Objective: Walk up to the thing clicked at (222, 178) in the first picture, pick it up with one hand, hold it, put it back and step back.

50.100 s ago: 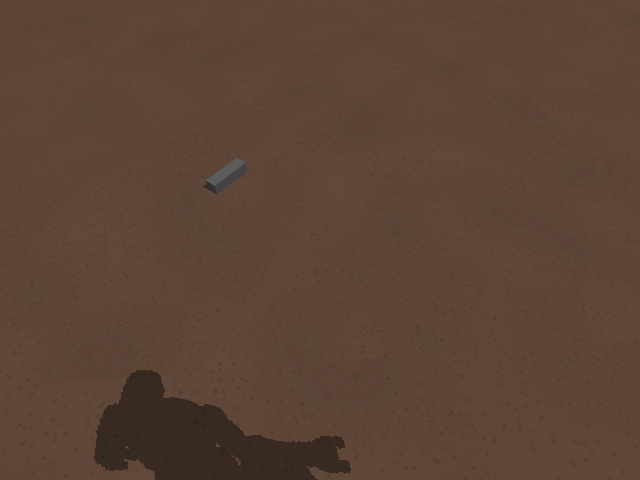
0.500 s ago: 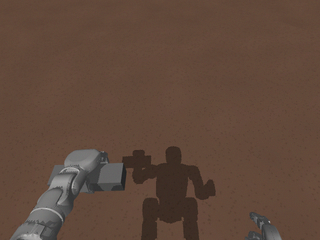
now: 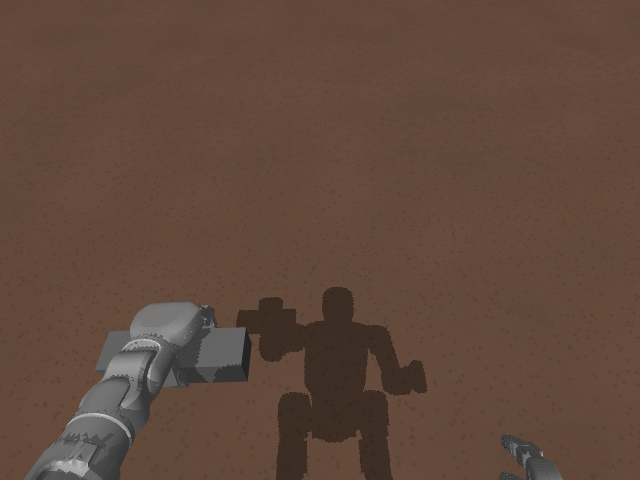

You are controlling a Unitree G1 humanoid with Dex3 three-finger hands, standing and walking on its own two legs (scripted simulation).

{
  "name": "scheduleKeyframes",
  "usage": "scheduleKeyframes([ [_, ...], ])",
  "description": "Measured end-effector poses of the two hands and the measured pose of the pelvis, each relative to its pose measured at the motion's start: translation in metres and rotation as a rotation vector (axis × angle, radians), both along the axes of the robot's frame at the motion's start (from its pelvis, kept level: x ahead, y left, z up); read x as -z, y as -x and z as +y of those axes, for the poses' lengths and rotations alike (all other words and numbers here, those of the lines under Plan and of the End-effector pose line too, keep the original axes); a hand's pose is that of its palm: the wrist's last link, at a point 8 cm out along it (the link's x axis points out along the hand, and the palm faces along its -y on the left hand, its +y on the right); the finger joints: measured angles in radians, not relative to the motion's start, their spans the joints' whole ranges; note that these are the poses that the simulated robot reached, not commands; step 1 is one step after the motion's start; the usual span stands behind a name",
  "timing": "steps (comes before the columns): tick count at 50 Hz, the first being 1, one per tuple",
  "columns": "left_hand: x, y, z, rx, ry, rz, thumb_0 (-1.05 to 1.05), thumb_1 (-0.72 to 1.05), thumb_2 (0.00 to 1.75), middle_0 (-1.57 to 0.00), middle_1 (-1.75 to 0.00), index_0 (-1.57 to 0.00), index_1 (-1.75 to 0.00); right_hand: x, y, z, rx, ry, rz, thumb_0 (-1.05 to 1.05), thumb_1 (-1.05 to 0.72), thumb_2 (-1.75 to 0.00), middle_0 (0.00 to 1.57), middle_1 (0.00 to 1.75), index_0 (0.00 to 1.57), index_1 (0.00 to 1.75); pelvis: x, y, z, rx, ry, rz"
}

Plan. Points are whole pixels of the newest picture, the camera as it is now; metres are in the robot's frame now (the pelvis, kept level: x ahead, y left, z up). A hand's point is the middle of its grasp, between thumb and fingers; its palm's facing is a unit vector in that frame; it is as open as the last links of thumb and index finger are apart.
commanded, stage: crouch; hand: left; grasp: from above
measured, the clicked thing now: (178, 356) +0.31 +0.22 -0.09
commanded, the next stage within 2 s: lower in 1.90 s
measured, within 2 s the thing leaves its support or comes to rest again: neither
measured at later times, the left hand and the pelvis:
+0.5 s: hand (221, 363) +0.37 +0.21 -0.28, palm faces -0.40 +0.06 -0.92, open 9.1 cm; pelvis -0.06 +0.01 -0.17, yaw +0 degrees
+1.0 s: hand (249, 375) +0.42 +0.19 -0.49, palm faces -0.44 +0.01 -0.90, open 9.0 cm; pelvis -0.07 +0.00 -0.33, yaw -2 degrees
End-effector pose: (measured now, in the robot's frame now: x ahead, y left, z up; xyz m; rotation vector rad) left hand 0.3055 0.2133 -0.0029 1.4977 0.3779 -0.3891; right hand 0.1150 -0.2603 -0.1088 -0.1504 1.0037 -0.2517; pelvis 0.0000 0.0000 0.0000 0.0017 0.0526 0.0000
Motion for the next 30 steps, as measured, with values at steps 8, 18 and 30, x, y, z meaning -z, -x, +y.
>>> scheduleKeyframes([
  [8,0.055,-0.004,0.000,0.026,-0.039,0.016,0.00,0.10,0.51,-0.72,-0.58,-0.75,-0.53,0.020,0.024,-0.010,-0.025,0.041,0.082,0.01,-0.90,-0.90,0.20,0.30,0.21,0.30,0.022,0.014,-0.001,-0.014,0.008,0.106],
  [18,0.153,-0.037,-0.006,0.079,-0.082,-0.048,0.00,0.10,0.48,-0.73,-0.59,-0.75,-0.54,0.095,0.094,-0.028,0.010,0.123,0.249,0.01,-0.91,-0.90,0.20,0.30,0.21,0.30,0.102,0.040,0.003,-0.014,0.032,0.326],
  [30,0.267,-0.082,-0.011,0.005,-0.091,-0.055,0.00,0.12,0.45,-0.75,-0.55,-0.77,-0.49,0.206,0.177,-0.009,0.077,0.095,0.417,0.01,-0.91,-0.90,0.20,0.30,0.21,0.30,0.207,0.068,0.006,-0.001,0.042,0.507],
])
